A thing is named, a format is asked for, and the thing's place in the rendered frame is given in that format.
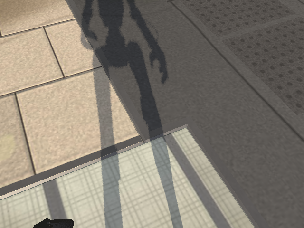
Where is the robot left hand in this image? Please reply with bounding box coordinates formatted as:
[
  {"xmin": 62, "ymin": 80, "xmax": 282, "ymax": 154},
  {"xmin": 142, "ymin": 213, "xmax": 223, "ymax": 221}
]
[{"xmin": 33, "ymin": 218, "xmax": 74, "ymax": 228}]

